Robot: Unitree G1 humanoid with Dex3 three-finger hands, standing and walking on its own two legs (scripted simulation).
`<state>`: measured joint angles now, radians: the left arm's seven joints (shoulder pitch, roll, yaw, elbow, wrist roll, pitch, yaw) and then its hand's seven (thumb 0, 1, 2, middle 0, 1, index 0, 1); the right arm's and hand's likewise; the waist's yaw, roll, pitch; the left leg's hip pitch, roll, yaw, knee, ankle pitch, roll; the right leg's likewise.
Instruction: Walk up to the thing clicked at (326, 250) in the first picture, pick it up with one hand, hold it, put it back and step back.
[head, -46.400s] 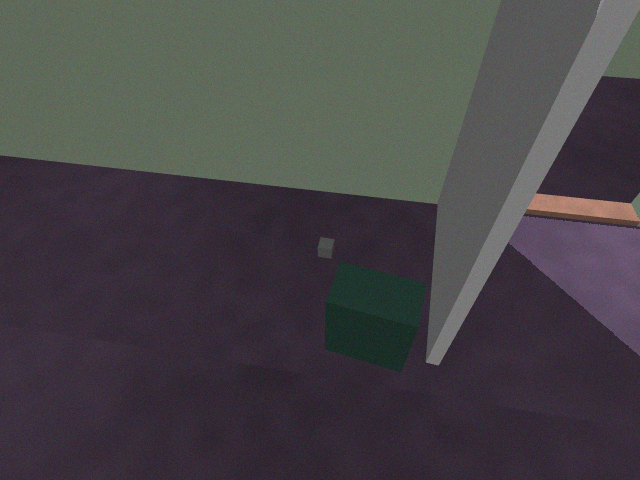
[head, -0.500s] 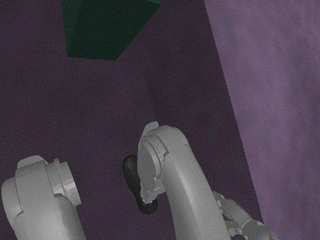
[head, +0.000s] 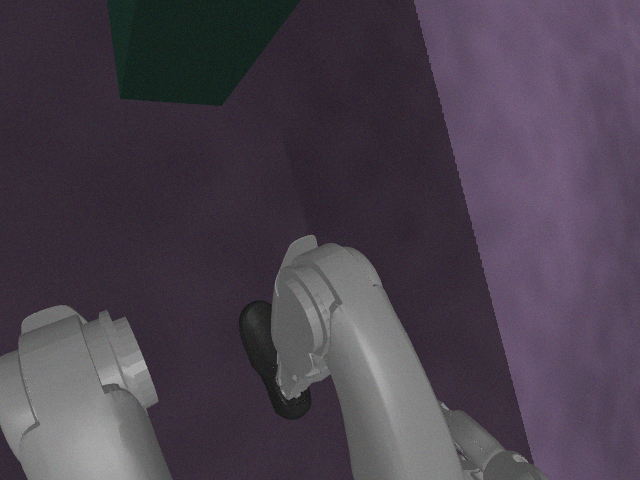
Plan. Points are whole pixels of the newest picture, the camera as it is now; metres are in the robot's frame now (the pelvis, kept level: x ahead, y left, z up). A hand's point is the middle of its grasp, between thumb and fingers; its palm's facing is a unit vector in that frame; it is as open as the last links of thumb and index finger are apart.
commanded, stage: close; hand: left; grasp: from above
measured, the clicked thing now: out of the picture +0.46 +0.35 -0.28
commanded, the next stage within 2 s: settle in 1.24 s
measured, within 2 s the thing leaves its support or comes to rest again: leaves its support in 1.64 s
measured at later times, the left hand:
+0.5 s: hand out of the picture +0.45 +0.36 -0.26, palm faces -0.50 -0.10 -0.86, open 11.7 cm
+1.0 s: hand out of the picture +0.44 +0.35 -0.25, palm faces -0.45 -0.07 -0.89, open 9.5 cm
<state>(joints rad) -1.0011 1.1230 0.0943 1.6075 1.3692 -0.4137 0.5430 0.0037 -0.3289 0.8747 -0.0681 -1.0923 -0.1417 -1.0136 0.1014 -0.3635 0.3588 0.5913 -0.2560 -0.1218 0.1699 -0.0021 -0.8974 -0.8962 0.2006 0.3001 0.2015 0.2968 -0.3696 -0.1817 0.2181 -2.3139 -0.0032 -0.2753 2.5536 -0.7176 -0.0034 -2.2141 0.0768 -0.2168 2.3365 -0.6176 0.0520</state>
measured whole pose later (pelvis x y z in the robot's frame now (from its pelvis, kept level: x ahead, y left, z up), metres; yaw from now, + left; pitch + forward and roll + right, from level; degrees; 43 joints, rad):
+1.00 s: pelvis +0.00 +0.01 +0.00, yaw +0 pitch +27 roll -16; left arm -1.05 1.10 0.05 1.67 1.38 -0.31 0.61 0.01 0.12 0.70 -0.41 -1.00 -0.48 -0.88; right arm 0.08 -0.37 0.34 0.61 -0.24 -0.19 0.17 0.00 -0.90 -0.89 0.20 0.30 0.20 0.30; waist -0.39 -0.17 0.18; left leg -2.34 0.00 -0.25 2.55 -0.71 0.02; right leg -2.22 0.08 -0.20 2.32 -0.62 0.06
